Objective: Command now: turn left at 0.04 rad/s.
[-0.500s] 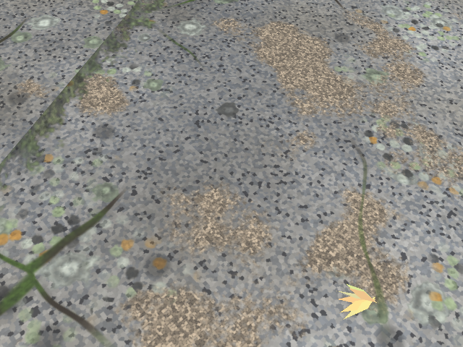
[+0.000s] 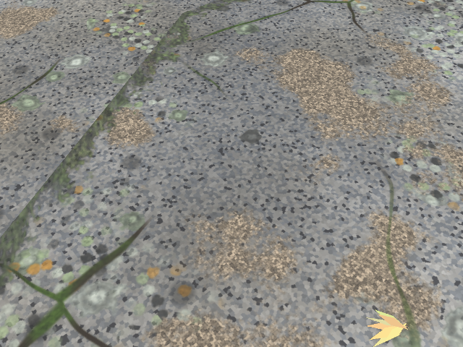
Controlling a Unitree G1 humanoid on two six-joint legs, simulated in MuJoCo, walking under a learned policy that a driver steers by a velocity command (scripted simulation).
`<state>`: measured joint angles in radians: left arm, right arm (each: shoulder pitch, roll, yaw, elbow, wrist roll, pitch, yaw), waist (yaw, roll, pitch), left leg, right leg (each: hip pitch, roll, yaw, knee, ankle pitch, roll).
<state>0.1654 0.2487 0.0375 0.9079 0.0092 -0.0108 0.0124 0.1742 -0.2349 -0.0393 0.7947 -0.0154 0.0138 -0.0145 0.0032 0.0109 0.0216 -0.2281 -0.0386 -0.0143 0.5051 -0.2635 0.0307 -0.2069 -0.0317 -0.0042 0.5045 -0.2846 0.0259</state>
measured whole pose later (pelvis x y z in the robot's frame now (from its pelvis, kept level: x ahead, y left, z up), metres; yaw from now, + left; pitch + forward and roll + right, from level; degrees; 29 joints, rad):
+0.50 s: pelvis +0.00 -0.01 +0.00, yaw +0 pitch -2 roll +0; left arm 0.19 0.23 0.03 1.04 0.00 0.00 0.04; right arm 0.19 -0.22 -0.05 0.99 0.00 0.00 -0.04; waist 0.01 0.00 0.03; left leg -0.21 -0.02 -0.01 0.51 -0.28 0.02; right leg -0.18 -0.01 0.00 0.51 -0.30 0.01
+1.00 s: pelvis +0.15 -0.03 +0.00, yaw -1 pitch +2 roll +0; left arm 0.49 0.19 0.02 1.07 0.00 -0.08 0.01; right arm 0.01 -0.25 -0.05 0.89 0.03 -0.09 0.03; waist 0.09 0.02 0.02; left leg -0.64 0.07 0.03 0.70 -0.06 0.02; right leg 0.10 0.01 -0.02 0.18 -0.31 -0.03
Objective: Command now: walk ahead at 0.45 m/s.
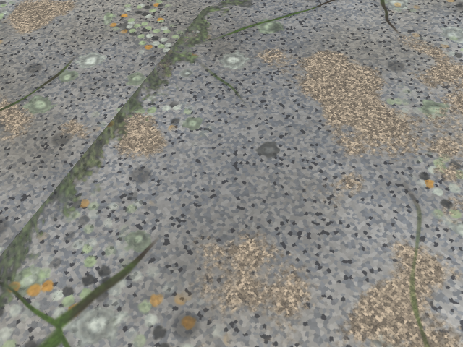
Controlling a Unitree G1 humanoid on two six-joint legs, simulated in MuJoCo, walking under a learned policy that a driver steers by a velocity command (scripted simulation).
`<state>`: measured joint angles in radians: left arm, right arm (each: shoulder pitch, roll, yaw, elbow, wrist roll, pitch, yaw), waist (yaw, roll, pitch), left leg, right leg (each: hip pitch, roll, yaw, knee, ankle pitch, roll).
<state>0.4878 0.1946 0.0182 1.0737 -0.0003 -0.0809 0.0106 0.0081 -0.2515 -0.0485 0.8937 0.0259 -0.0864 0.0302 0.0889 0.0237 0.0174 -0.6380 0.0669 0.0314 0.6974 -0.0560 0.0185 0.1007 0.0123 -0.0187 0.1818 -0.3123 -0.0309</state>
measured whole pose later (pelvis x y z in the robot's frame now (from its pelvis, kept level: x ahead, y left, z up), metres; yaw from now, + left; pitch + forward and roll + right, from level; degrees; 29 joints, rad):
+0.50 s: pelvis +0.28 +0.04 +0.01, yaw +0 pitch +1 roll +2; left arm 0.10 0.27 0.06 0.87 -0.01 -0.08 0.01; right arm 0.34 -0.24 -0.04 1.03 0.01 -0.09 0.00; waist -0.07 -0.04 0.00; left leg -0.03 -0.07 0.05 0.20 -0.19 0.06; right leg -0.69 -0.14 0.04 0.72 0.04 0.00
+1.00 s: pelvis +0.57 -0.03 +0.01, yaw -7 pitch +2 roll +0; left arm 0.37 0.24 0.06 0.91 -0.01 -0.08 0.00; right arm 0.03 -0.29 -0.05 0.87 0.00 -0.10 -0.01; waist 0.07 0.04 0.01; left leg -0.64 0.09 -0.09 0.67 -0.02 -0.02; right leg -0.13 0.08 0.06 0.27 -0.17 -0.07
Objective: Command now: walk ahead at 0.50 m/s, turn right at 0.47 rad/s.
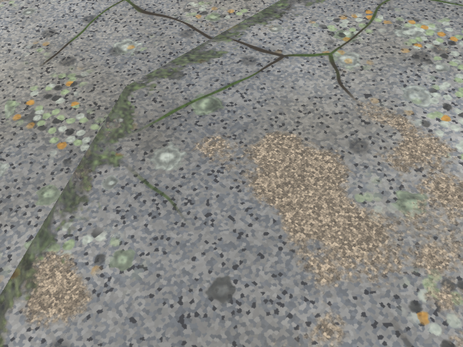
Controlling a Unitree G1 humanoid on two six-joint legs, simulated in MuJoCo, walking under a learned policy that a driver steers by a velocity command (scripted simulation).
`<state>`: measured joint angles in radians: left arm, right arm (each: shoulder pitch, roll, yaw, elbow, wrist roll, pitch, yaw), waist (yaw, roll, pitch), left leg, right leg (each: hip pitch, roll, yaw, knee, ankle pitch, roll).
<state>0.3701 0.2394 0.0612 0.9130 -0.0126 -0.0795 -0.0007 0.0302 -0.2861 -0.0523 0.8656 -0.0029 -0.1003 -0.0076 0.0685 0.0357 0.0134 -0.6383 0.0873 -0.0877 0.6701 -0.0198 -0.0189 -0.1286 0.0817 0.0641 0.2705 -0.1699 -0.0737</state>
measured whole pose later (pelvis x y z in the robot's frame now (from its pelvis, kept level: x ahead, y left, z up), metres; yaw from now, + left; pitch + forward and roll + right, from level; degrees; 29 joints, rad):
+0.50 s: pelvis +0.27 +0.04 +0.00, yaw -18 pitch +1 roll +2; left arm 0.18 0.31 0.09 0.71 -0.03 -0.03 -0.01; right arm 0.30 -0.27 -0.07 0.94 -0.01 -0.10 0.00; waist -0.07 -0.05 0.02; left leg -0.05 -0.02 0.16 0.24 -0.22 0.02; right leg -0.71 -0.11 0.06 0.90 -0.08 -0.01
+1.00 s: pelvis +0.50 -0.11 +0.00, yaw -35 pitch +2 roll +0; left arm 0.34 0.28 0.07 0.69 -0.01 -0.05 0.00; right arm 0.06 -0.31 -0.06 0.75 -0.01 -0.09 0.00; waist 0.05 0.03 0.04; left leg -0.68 0.10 -0.09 0.80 -0.08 -0.06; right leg -0.18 0.11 0.09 0.35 -0.20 -0.09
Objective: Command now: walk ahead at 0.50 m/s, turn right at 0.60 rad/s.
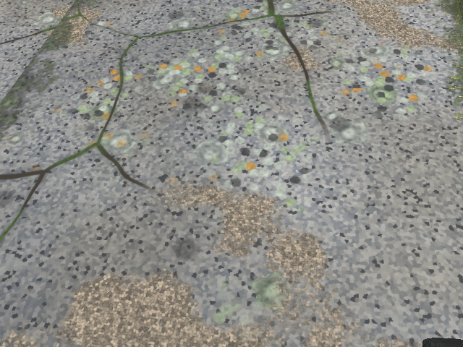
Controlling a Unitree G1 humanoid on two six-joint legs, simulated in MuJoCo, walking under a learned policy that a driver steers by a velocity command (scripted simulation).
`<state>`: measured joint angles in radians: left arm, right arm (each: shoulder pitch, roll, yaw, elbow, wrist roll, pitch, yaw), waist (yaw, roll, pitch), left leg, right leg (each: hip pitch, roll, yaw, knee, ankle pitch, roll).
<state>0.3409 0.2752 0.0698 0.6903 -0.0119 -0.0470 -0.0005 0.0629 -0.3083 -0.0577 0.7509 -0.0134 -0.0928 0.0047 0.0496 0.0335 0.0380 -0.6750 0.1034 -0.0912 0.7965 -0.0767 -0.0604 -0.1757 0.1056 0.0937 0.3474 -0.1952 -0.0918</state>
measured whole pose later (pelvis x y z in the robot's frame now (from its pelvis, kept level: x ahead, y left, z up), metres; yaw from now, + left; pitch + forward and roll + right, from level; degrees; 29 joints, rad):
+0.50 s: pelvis +0.27 +0.05 +0.00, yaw -7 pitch +2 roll +1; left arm 0.17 0.28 0.05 0.66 0.00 -0.06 0.00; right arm 0.37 -0.26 -0.05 0.86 0.00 -0.08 0.02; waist -0.07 -0.04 0.02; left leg -0.12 -0.05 0.02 0.27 -0.19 0.05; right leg -0.65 -0.09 0.05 0.82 -0.13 0.00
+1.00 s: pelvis +0.42 +0.00 -0.02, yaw -6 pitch +0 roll -1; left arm 0.15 0.22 0.03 0.80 0.02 -0.01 -0.01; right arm 0.21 -0.26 -0.03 0.86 -0.02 0.03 -0.03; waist 0.00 0.01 0.02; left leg -0.29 0.06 -0.03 0.58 -0.29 -0.04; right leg -0.34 0.04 -0.03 0.50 -0.16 -0.03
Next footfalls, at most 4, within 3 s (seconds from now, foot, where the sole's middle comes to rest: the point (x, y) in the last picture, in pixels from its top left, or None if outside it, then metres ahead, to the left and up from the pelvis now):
0.18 left None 0.29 0.15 -0.78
0.66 right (304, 326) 0.52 -0.11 -0.78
0.96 left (214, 334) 0.49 0.14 -0.78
2.04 left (238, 210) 0.91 0.09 -0.78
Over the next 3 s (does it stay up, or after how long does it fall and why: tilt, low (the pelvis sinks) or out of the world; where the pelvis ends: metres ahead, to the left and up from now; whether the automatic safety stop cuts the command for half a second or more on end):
stays up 1.25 -0.09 0.00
